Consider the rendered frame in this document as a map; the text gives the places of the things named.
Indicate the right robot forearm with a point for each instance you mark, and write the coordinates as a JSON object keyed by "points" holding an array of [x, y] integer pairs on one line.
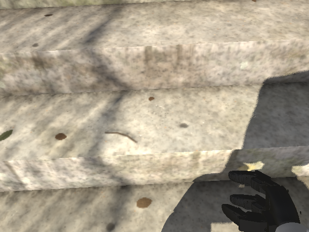
{"points": [[291, 227]]}

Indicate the right robot hand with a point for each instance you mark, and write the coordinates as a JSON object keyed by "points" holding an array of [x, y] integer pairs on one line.
{"points": [[267, 214]]}

